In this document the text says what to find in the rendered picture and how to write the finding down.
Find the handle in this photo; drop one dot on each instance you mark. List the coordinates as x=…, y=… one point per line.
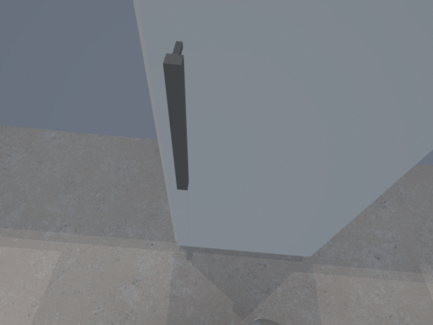
x=174, y=76

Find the fridge door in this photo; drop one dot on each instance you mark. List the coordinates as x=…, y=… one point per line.
x=300, y=113

